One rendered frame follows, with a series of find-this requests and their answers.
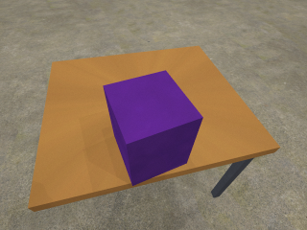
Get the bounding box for carton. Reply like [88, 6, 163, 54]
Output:
[103, 70, 203, 186]

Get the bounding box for table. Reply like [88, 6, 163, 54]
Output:
[28, 45, 280, 212]

